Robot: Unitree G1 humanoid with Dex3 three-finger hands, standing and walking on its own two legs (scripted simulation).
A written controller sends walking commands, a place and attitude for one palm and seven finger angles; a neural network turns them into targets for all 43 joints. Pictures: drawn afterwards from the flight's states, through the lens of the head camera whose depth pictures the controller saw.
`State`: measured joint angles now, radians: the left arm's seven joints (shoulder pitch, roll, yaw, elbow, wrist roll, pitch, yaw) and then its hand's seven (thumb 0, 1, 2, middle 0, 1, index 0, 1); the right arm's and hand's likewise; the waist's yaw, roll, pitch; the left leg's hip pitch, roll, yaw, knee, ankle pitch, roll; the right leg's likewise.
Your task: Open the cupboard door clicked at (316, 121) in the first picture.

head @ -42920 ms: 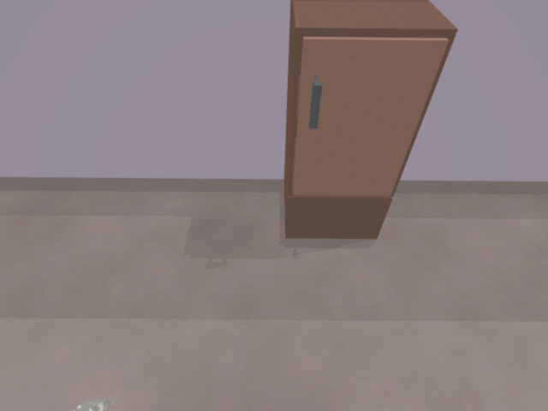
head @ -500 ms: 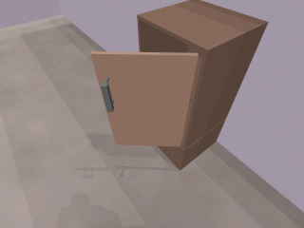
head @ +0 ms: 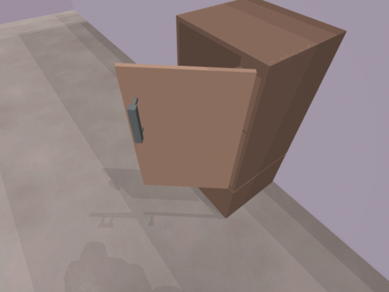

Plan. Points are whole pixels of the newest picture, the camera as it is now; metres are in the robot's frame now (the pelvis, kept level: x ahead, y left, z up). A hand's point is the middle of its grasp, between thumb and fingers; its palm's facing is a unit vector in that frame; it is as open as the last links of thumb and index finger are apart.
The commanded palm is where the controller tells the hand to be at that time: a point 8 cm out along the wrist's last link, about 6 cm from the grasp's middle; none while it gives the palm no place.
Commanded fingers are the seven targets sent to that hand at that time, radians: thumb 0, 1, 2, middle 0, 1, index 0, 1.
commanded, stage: shuffle to correct the standing spot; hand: left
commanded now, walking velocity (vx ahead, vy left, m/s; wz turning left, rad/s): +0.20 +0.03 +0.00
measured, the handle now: (137, 120) +0.60 +0.22 -0.03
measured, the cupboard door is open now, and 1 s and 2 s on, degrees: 50 50 50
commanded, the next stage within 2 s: come to a stop and stand still in 0.10 s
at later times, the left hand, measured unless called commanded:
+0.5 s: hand out of the picture +0.14 +0.17 -0.17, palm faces +0.02 -0.97 -0.24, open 7.3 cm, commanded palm none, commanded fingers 0.00 0.90 0.90 -0.20 -0.30 -0.20 -0.30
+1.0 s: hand out of the picture +0.04 +0.21 -0.17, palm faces +0.04 -0.98 -0.21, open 7.4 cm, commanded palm none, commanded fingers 0.00 0.90 0.90 -0.20 -0.30 -0.20 -0.30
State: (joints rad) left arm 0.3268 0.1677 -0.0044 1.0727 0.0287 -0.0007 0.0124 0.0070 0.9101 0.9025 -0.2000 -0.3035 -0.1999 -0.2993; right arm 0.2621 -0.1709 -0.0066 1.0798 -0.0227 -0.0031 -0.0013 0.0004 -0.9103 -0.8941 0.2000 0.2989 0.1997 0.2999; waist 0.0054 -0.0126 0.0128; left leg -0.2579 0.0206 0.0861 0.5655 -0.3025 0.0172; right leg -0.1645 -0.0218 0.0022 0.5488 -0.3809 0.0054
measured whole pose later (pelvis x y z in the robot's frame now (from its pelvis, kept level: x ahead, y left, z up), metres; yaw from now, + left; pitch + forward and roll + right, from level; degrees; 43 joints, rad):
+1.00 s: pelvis +0.03 +0.03 +0.00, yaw +0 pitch +0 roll +1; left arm 0.28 0.18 0.01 1.04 0.02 0.02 0.03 0.01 0.91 0.90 -0.20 -0.30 -0.20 -0.30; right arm 0.19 -0.15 -0.02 1.01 -0.01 0.00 -0.02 0.00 -0.92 -0.89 0.20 0.30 0.20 0.30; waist 0.03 -0.03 0.03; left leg -0.28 -0.01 0.09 0.50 -0.23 0.03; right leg -0.21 -0.04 -0.02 0.52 -0.30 0.00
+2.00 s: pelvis +0.00 +0.04 +0.01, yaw +0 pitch -3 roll -1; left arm 0.31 0.19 -0.01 0.99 0.03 0.00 0.03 0.01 0.91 0.90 -0.20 -0.30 -0.20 -0.30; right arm 0.21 -0.18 -0.02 1.02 -0.02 0.00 0.00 0.00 -0.91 -0.89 0.20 0.30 0.20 0.30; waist 0.00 0.00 0.00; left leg -0.27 0.00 0.07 0.49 -0.18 0.05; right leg -0.18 -0.03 -0.03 0.48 -0.25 0.03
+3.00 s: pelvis +0.02 +0.03 +0.00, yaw -2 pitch -1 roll -1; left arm 0.28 0.17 0.03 0.99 0.03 0.02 0.04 0.02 0.93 0.90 -0.20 -0.30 -0.20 -0.30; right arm 0.25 -0.14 -0.06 1.07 -0.01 0.02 -0.03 0.01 -0.92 -0.89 0.20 0.30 0.20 0.30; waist -0.01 0.00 0.06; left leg -0.28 0.03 0.13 0.54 -0.23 0.04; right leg -0.21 -0.01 -0.03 0.52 -0.29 0.01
